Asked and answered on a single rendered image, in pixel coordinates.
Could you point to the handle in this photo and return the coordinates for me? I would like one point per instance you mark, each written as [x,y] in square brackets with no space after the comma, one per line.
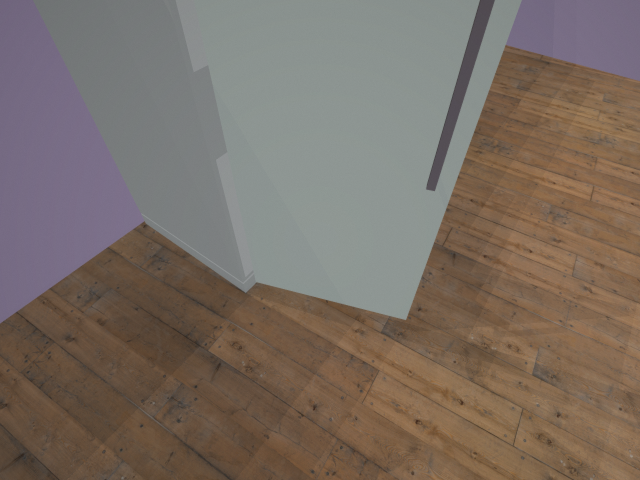
[469,59]

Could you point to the fridge door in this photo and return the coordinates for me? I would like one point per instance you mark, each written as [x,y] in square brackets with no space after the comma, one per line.
[332,112]

